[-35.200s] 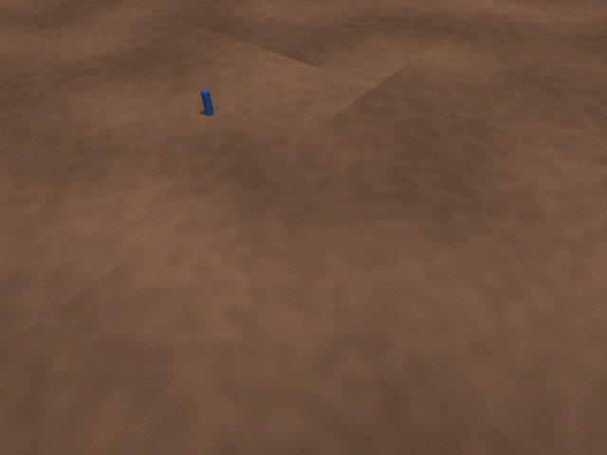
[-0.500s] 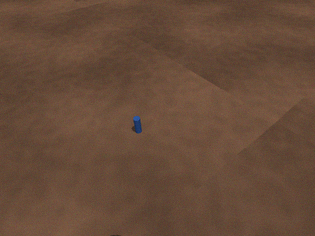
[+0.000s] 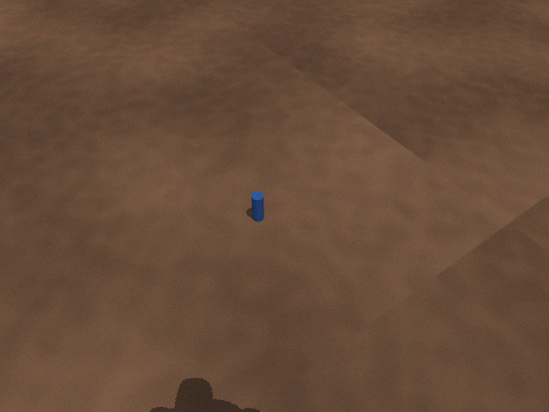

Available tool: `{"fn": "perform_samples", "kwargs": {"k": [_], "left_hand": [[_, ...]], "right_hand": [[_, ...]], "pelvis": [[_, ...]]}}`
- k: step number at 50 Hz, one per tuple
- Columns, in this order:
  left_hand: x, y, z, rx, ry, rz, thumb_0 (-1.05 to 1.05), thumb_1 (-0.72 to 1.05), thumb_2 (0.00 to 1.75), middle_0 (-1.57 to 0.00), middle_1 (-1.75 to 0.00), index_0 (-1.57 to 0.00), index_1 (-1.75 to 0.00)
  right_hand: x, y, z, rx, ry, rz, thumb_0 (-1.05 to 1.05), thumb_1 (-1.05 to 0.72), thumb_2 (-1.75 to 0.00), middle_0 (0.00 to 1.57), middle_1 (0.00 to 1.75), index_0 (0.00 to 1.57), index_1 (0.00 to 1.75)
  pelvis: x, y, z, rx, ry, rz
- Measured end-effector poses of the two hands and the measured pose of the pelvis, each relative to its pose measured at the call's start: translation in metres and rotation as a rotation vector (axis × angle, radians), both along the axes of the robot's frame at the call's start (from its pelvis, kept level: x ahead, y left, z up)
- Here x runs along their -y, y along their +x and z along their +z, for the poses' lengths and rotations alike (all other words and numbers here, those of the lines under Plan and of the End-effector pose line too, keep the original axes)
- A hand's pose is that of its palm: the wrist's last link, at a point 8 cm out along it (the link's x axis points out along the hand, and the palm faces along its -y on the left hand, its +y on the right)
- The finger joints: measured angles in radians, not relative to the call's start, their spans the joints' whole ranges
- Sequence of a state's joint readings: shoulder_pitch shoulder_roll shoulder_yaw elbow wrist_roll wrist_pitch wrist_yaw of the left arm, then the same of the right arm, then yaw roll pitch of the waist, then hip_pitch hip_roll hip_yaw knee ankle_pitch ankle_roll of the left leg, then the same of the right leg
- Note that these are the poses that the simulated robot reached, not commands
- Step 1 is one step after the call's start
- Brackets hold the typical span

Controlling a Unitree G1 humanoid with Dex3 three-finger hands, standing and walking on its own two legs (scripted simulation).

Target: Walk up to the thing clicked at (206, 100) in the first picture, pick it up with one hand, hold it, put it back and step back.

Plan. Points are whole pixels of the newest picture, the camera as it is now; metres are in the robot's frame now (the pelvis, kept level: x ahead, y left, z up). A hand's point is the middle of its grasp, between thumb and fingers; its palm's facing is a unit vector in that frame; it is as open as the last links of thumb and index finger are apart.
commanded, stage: step back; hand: left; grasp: from the side
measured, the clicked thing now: (257, 206) +1.05 +0.13 -0.68
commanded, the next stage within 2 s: stand in 0.14 s
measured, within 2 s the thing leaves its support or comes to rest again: neither
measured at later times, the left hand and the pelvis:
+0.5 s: hand out of the picture +0.10 +0.25 -0.13, palm faces -0.03 -0.94 -0.33, open 7.4 cm; pelvis +0.00 +0.00 +0.02, yaw -2 degrees
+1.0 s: hand out of the picture +0.06 +0.25 -0.14, palm faces -0.07 -0.94 -0.34, open 7.4 cm; pelvis -0.01 +0.00 +0.02, yaw -2 degrees
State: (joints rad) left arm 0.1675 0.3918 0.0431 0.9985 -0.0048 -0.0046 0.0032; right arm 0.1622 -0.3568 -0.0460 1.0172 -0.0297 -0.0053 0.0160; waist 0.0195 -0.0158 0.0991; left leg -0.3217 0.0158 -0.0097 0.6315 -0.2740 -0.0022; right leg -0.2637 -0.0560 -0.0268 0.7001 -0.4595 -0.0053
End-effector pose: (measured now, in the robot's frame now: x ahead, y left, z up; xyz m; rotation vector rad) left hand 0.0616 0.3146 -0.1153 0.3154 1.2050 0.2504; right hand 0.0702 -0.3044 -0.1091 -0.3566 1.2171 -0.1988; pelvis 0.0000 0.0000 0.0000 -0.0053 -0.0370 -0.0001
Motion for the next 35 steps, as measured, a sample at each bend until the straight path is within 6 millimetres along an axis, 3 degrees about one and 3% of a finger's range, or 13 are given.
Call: {"fn": "perform_samples", "kwargs": {"k": [9,15,22,35], "left_hand": [[0.002,0.027,0.004,0.026,-0.018,-0.031,0.01,0.91,0.90,-0.21,-0.30,-0.21,-0.30],[0.008,0.035,0.012,0.031,-0.033,-0.046,0.01,0.91,0.90,-0.21,-0.30,-0.21,-0.30],[0.013,0.034,0.017,0.023,-0.037,-0.062,0.01,0.90,0.90,-0.21,-0.30,-0.21,-0.30],[0.018,0.012,0.019,-0.009,-0.035,-0.072,0.01,0.90,0.90,-0.21,-0.30,-0.21,-0.30]], "right_hand": [[-0.028,0.048,0.005,0.100,0.054,0.004,0.00,-0.91,-0.89,0.20,0.30,0.21,0.30],[-0.029,0.059,0.013,0.132,0.062,0.015,0.00,-0.91,-0.89,0.20,0.30,0.21,0.30],[-0.017,0.043,0.018,0.109,0.047,-0.013,0.00,-0.91,-0.89,0.20,0.30,0.21,0.30],[-0.003,-0.014,0.013,0.017,0.041,-0.071,0.00,-0.91,-0.90,0.20,0.30,0.20,0.30]], "pelvis": [[-0.007,0.013,0.006,0.004,-0.010,-0.020],[-0.008,0.014,0.013,0.014,-0.003,-0.024],[-0.006,0.008,0.019,0.022,0.001,-0.026],[0.000,-0.008,0.021,0.026,0.002,-0.025]]}}
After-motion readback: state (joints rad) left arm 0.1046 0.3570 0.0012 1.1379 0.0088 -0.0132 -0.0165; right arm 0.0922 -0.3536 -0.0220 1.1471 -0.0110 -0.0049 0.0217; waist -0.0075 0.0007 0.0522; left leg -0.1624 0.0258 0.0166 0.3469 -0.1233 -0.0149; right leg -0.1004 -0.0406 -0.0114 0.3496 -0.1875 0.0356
